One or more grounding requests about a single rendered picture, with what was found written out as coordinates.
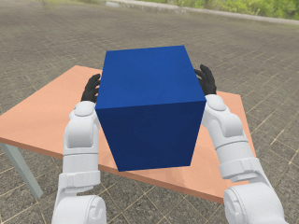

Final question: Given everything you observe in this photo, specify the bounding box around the robot right forearm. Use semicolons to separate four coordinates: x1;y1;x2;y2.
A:
201;94;285;218

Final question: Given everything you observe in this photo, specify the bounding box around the table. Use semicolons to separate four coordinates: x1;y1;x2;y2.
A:
0;65;257;204

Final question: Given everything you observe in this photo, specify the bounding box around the right robot hand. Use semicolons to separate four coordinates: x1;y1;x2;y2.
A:
193;64;217;96

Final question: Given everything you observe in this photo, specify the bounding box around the right robot upper arm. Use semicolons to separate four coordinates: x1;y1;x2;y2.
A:
223;182;290;224

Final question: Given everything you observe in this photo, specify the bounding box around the left robot upper arm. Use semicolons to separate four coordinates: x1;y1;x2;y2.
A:
52;195;107;224

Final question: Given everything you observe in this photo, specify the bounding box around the robot left forearm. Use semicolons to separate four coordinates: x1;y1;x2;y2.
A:
51;101;101;224

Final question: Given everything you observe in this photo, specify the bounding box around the carton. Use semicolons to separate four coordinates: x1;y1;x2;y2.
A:
94;45;206;172

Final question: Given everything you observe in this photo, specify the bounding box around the left robot hand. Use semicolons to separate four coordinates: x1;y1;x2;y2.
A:
80;74;101;103

